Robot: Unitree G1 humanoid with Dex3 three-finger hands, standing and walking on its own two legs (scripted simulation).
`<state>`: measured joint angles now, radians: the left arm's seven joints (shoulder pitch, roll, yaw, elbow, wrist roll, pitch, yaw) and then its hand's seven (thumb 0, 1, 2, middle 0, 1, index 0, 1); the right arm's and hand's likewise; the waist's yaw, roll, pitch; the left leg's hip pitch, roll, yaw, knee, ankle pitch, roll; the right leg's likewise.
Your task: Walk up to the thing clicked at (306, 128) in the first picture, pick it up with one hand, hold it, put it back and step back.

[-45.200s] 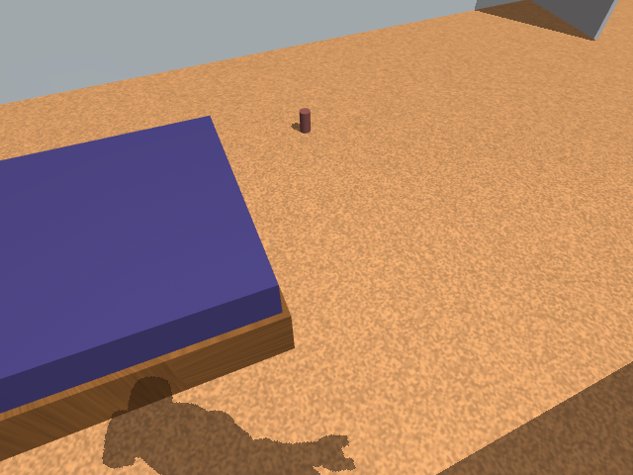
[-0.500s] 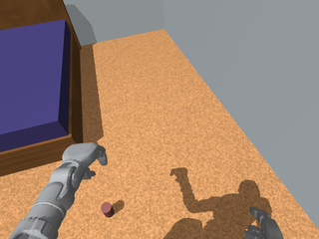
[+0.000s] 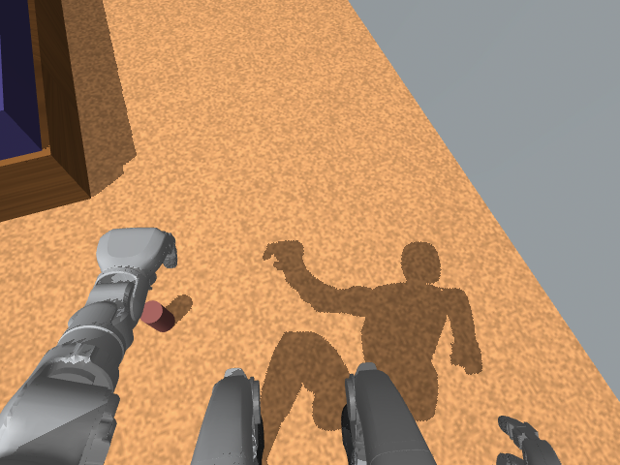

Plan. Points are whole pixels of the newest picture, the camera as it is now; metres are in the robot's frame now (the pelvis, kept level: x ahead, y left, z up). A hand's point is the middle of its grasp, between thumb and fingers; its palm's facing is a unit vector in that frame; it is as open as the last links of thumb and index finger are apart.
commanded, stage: crouch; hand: left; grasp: from above
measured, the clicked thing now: (158, 317) +0.43 +0.36 -0.59
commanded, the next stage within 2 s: lower in 1.40 s
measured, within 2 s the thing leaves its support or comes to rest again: neither
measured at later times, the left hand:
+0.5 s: hand (177, 302) +0.40 +0.24 -0.33, palm faces -0.46 -0.01 -0.89, open 5.0 cm
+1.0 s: hand (182, 304) +0.41 +0.25 -0.41, palm faces -0.44 -0.01 -0.90, open 4.9 cm
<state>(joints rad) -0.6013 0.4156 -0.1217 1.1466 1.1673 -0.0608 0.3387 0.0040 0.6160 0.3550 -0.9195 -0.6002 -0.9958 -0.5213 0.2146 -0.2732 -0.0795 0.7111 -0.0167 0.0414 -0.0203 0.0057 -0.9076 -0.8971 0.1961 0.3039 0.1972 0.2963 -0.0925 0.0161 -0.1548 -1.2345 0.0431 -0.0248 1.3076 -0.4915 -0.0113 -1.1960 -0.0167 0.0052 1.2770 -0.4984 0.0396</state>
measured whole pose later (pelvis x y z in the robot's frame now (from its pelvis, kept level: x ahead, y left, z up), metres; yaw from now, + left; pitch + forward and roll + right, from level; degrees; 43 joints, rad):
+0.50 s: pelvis -0.02 +0.00 -0.17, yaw -2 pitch +37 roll -5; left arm -0.74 0.51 0.00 1.23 1.20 -0.13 0.38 0.00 0.62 0.38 -0.95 -0.53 -1.01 -0.47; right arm 0.17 -0.24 -0.03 0.75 -0.08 -0.06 0.04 0.01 -0.90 -0.90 0.20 0.30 0.20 0.30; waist -0.15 0.03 -0.19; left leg -1.94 0.02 -0.08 1.92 -0.63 -0.01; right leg -1.87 -0.02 0.00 1.88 -0.66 0.05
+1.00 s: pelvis -0.03 +0.00 -0.24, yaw -4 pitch +36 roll -6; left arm -0.82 0.61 0.06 1.29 1.24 -0.17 0.39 0.00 0.63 0.35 -0.96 -0.52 -1.02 -0.46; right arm 0.15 -0.26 -0.03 0.75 -0.12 -0.05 0.11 0.00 -0.92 -0.90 0.20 0.30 0.20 0.30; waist -0.17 0.00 -0.12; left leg -2.14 0.03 -0.12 2.17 -0.66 -0.02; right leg -2.07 0.01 -0.02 2.12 -0.68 0.05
